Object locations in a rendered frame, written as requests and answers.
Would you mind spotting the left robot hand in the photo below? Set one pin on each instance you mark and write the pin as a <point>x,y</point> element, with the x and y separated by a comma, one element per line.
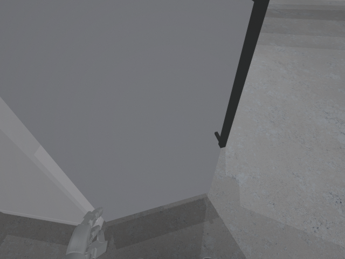
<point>81,239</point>

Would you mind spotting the handle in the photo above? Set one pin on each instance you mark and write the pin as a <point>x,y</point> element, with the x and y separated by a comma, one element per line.
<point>251,38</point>

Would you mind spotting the fridge door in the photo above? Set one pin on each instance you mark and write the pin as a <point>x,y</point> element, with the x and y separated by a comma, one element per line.
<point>124,95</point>

